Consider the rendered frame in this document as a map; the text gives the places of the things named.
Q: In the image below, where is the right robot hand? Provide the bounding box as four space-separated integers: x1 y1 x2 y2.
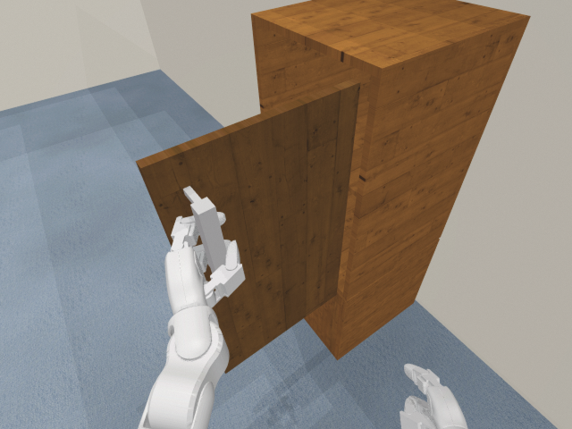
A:
400 364 468 429

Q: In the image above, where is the left robot hand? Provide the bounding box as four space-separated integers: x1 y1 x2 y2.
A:
164 212 246 315

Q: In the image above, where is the handle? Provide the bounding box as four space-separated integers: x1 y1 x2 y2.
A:
183 186 227 273

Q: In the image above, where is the left robot forearm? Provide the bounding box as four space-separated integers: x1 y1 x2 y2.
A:
138 306 230 429

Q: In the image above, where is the cupboard door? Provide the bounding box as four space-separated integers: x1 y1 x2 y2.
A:
136 79 361 374

